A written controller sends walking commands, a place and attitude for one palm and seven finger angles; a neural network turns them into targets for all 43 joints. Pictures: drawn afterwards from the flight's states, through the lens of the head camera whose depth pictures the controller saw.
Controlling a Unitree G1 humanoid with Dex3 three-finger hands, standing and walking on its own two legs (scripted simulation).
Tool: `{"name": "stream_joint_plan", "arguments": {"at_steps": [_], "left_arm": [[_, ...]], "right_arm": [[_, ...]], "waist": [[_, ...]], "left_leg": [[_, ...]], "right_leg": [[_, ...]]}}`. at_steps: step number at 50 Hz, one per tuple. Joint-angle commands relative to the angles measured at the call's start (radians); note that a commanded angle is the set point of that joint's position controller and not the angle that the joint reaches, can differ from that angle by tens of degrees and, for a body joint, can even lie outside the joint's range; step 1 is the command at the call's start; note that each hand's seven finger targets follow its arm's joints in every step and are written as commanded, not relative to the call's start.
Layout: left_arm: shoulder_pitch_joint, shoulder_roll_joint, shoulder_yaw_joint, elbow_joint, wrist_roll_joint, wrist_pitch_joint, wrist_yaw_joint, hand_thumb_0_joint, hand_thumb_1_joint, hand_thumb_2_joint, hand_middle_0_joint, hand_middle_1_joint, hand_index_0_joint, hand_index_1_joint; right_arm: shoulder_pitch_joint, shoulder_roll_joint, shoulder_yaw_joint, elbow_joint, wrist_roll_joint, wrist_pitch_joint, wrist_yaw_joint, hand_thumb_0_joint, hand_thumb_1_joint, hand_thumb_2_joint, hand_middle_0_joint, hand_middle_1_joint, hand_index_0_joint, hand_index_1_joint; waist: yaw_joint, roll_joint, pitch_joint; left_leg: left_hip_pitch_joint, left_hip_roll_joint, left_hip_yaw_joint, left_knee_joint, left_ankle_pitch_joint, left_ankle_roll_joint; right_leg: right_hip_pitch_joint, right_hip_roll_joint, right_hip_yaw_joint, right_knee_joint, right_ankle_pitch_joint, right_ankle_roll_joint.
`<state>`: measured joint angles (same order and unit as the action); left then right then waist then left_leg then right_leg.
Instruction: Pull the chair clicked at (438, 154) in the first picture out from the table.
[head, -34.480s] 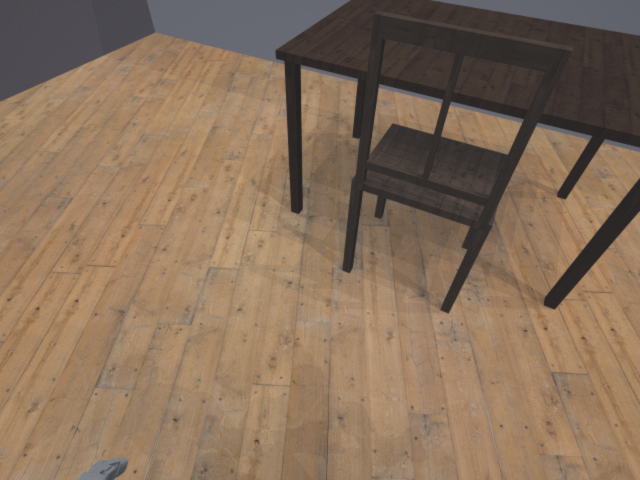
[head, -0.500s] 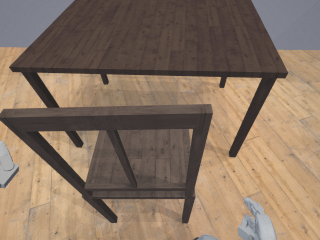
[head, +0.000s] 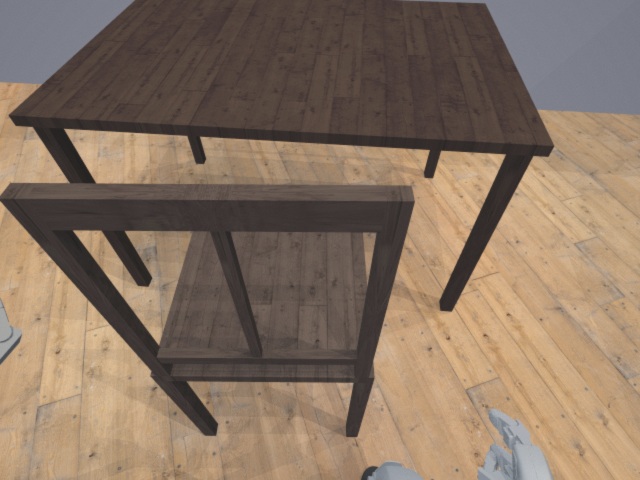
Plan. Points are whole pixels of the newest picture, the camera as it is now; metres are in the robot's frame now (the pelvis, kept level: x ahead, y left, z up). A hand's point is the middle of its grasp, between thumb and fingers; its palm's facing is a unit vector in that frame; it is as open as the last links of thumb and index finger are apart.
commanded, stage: step back with the hand held close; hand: left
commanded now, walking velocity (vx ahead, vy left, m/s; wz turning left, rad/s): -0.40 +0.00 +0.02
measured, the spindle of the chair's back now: (242, 304) +0.36 +0.13 -0.02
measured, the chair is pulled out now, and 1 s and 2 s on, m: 0.25 0.25 0.25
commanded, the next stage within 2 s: stop stepping back and stand still in 0.96 s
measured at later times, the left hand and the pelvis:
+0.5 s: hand (15, 346) +0.19 +0.25 +0.18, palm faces +0.45 -0.80 -0.41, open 7.4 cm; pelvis -0.02 +0.00 +0.00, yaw +2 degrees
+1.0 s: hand out of the picture +0.10 +0.24 +0.18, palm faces +0.27 -0.83 -0.50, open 7.4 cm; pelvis -0.13 +0.01 +0.01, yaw -3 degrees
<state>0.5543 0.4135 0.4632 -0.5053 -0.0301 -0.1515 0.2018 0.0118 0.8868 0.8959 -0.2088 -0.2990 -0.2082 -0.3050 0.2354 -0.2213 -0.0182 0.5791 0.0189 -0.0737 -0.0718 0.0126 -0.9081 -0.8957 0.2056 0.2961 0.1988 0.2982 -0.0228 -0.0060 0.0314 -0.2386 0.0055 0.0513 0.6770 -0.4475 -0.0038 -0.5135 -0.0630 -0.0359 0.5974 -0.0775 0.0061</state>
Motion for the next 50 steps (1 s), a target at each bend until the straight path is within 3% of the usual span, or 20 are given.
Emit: {"name": "stream_joint_plan", "arguments": {"at_steps": [1,5,9,11,14,18,21,23,25,27,28,29,31,34,38,41,43,45,48,50], "left_arm": [[-0.065,0.201,0.155,-0.265,-0.002,-0.100,0.022,0.000,0.900,0.900,-0.200,-0.300,-0.200,-0.300],[-0.065,0.195,0.149,-0.221,-0.002,-0.094,0.020,0.000,0.900,0.900,-0.200,-0.300,-0.200,-0.300],[-0.012,0.184,0.156,-0.171,0.003,-0.090,0.025,0.000,0.900,0.900,-0.200,-0.300,-0.200,-0.300],[0.015,0.180,0.168,-0.165,0.007,-0.097,0.031,0.000,0.900,0.900,-0.200,-0.300,-0.200,-0.300],[-0.027,0.143,0.147,-0.217,0.000,-0.106,0.022,0.000,0.900,0.900,-0.200,-0.300,-0.200,-0.300],[-0.064,0.133,0.098,-0.273,-0.008,-0.118,0.001,0.000,0.900,0.900,-0.200,-0.300,-0.200,-0.300],[-0.119,0.163,0.088,-0.290,-0.017,-0.122,-0.005,0.000,0.900,0.900,-0.200,-0.300,-0.200,-0.300],[-0.023,0.191,0.133,-0.276,-0.014,-0.123,-0.003,0.000,0.900,0.900,-0.200,-0.300,-0.200,-0.300],[0.044,0.223,0.187,-0.269,-0.011,-0.119,0.002,0.000,0.900,0.900,-0.200,-0.300,-0.200,-0.300],[0.101,0.233,0.215,-0.311,-0.007,-0.142,0.000,0.000,0.900,0.900,-0.200,-0.300,-0.200,-0.300],[0.122,0.214,0.216,-0.321,-0.007,-0.158,0.000,0.000,0.900,0.900,-0.200,-0.300,-0.200,-0.300],[0.108,0.218,0.234,-0.312,-0.013,-0.155,0.002,0.000,0.900,0.900,-0.200,-0.300,-0.200,-0.300],[0.052,0.184,0.201,-0.327,-0.030,-0.156,0.000,0.000,0.900,0.900,-0.200,-0.300,-0.200,-0.300],[0.016,0.115,0.116,-0.287,-0.028,-0.149,-0.010,0.000,0.900,0.900,-0.200,-0.300,-0.200,-0.300],[-0.027,0.120,0.059,-0.241,-0.022,-0.131,-0.023,0.000,0.900,0.900,-0.200,-0.300,-0.200,-0.300],[-0.062,0.225,0.129,-0.212,-0.012,-0.146,-0.026,0.000,0.900,0.900,-0.200,-0.300,-0.200,-0.300],[-0.017,0.195,0.115,-0.213,-0.022,-0.141,-0.031,0.000,0.900,0.900,-0.200,-0.300,-0.200,-0.300],[0.045,0.222,0.169,-0.248,-0.018,-0.141,-0.027,0.000,0.900,0.900,-0.200,-0.300,-0.200,-0.300],[0.142,0.217,0.182,-0.292,-0.035,-0.158,-0.025,0.000,0.900,0.900,-0.200,-0.300,-0.200,-0.300],[0.126,0.216,0.179,-0.357,-0.043,-0.184,-0.021,0.000,0.900,0.900,-0.200,-0.300,-0.200,-0.300]], "right_arm": [[-0.128,-0.122,-0.053,-0.147,-0.005,-0.068,-0.009,0.000,-0.900,-0.900,0.200,0.300,0.200,0.300],[-0.075,-0.121,-0.050,-0.126,-0.006,-0.050,0.002,0.000,-0.900,-0.900,0.200,0.300,0.200,0.300],[-0.096,-0.120,-0.049,-0.123,-0.003,-0.033,0.001,0.000,-0.900,-0.900,0.200,0.300,0.200,0.300],[-0.127,-0.130,-0.052,-0.125,-0.004,-0.035,-0.005,0.000,-0.900,-0.900,0.200,0.300,0.200,0.300],[-0.140,-0.112,-0.059,-0.126,-0.014,-0.056,-0.007,0.000,-0.900,-0.900,0.200,0.300,0.200,0.300],[-0.111,-0.112,-0.066,-0.095,-0.015,-0.090,0.002,0.000,-0.900,-0.900,0.200,0.300,0.200,0.300],[-0.087,-0.120,-0.073,-0.085,-0.010,-0.086,0.011,0.000,-0.900,-0.900,0.200,0.300,0.200,0.300],[-0.109,-0.095,-0.063,-0.101,-0.009,-0.068,0.016,0.000,-0.900,-0.900,0.200,0.300,0.200,0.300],[-0.128,-0.070,-0.051,-0.106,-0.003,-0.046,0.010,0.000,-0.900,-0.900,0.200,0.300,0.200,0.300],[-0.134,-0.094,-0.053,-0.112,-0.004,-0.045,0.008,0.000,-0.900,-0.900,0.200,0.300,0.200,0.300],[-0.156,-0.102,-0.060,-0.118,-0.006,-0.056,0.004,0.000,-0.900,-0.900,0.200,0.300,0.200,0.300],[-0.173,-0.080,-0.064,-0.117,-0.020,-0.066,0.002,0.000,-0.900,-0.900,0.200,0.300,0.200,0.300],[-0.157,-0.082,-0.068,-0.097,-0.038,-0.101,0.000,0.000,-0.900,-0.900,0.200,0.300,0.200,0.300],[-0.089,-0.101,-0.089,-0.059,-0.022,-0.133,0.014,0.000,-0.900,-0.900,0.200,0.300,0.200,0.300],[-0.108,-0.116,-0.060,-0.065,-0.021,-0.145,0.024,0.000,-0.900,-0.900,0.200,0.300,0.200,0.300],[-0.106,-0.093,-0.048,-0.080,-0.021,-0.136,0.018,0.000,-0.900,-0.900,0.200,0.300,0.200,0.300],[-0.117,-0.093,-0.067,-0.088,-0.007,-0.114,0.012,0.000,-0.900,-0.900,0.200,0.300,0.200,0.300],[-0.158,-0.063,-0.041,-0.116,0.000,-0.095,0.005,0.000,-0.900,-0.900,0.200,0.300,0.200,0.300],[-0.154,-0.061,-0.019,-0.122,0.003,-0.070,-0.007,0.000,-0.900,-0.900,0.200,0.300,0.200,0.300],[-0.147,-0.096,-0.047,-0.121,-0.012,-0.098,-0.011,0.000,-0.900,-0.900,0.200,0.300,0.200,0.300]], "waist": [[0.017,0.079,-0.113],[0.019,-0.108,-0.142],[0.020,-0.031,-0.152],[0.015,0.119,-0.133],[0.018,0.170,-0.112],[0.011,0.074,-0.113],[-0.004,-0.058,-0.226],[0.019,-0.122,-0.228],[0.034,-0.123,-0.217],[0.025,0.017,-0.227],[0.023,0.213,-0.223],[0.012,0.329,-0.229],[0.009,0.263,-0.171],[0.017,0.226,-0.173],[0.025,0.187,-0.162],[0.016,-0.142,-0.161],[0.042,-0.306,-0.183],[0.038,-0.215,-0.186],[0.016,-0.021,-0.220],[0.026,0.331,-0.207]], "left_leg": [[-0.310,0.139,-0.105,-0.164,0.020,0.068],[-0.203,0.037,-0.048,-0.054,-0.152,0.036],[-0.175,0.088,-0.092,-0.204,-0.113,0.066],[-0.265,0.185,-0.172,-0.304,-0.073,0.109],[-0.304,0.268,-0.199,-0.268,0.287,0.126],[-0.041,0.217,-0.113,-0.044,0.702,0.054],[-0.073,0.072,-0.040,0.105,0.408,-0.014],[-0.108,0.029,-0.039,0.088,-0.010,-0.006],[-0.102,0.040,-0.037,-0.039,-0.084,0.012],[-0.021,0.157,-0.137,-0.258,0.158,0.068],[-0.010,0.292,-0.253,-0.283,0.378,0.121],[-0.066,0.376,-0.268,-0.319,0.529,0.150],[-0.135,0.405,-0.240,-0.300,0.600,0.178],[0.194,0.319,-0.088,-0.156,1.008,0.093],[0.140,0.288,-0.114,-0.102,0.762,0.046],[-0.134,0.122,0.001,0.083,0.200,-0.016],[-0.199,0.035,-0.059,0.254,-0.102,-0.016],[-0.196,0.048,-0.076,0.195,-0.088,-0.014],[-0.034,0.054,-0.017,-0.263,0.211,-0.004],[0.012,0.336,-0.327,-0.349,0.569,0.129]], "right_leg": [[0.326,-0.091,0.160,0.035,0.174,-0.029],[0.234,-0.175,0.276,-0.235,-0.108,-0.067],[0.227,-0.112,0.183,-0.208,-0.228,-0.034],[0.265,-0.034,0.099,-0.017,-0.168,-0.004],[0.246,0.023,0.064,0.222,-0.096,0.005],[0.167,-0.054,0.095,0.004,0.179,-0.044],[0.288,-0.225,0.280,-0.054,0.663,-0.146],[0.293,-0.282,0.329,-0.177,0.480,-0.160],[0.258,-0.256,0.284,-0.211,0.215,-0.124],[0.163,-0.117,0.163,-0.059,0.072,-0.050],[0.095,0.000,0.049,0.133,-0.023,0.008],[0.064,0.047,0.037,0.347,-0.364,0.018],[0.020,0.074,0.107,0.553,-0.450,0.011],[-0.056,0.033,0.050,0.205,-0.374,-0.003],[0.161,-0.002,-0.006,-0.200,-0.060,-0.012],[0.300,-0.235,0.174,-0.204,0.476,-0.112],[0.291,-0.332,0.265,-0.258,0.433,-0.210],[0.294,-0.292,0.191,-0.212,0.395,-0.198],[0.265,-0.151,0.058,-0.031,0.258,-0.062],[0.047,0.026,-0.002,0.229,-0.360,0.025]]}}
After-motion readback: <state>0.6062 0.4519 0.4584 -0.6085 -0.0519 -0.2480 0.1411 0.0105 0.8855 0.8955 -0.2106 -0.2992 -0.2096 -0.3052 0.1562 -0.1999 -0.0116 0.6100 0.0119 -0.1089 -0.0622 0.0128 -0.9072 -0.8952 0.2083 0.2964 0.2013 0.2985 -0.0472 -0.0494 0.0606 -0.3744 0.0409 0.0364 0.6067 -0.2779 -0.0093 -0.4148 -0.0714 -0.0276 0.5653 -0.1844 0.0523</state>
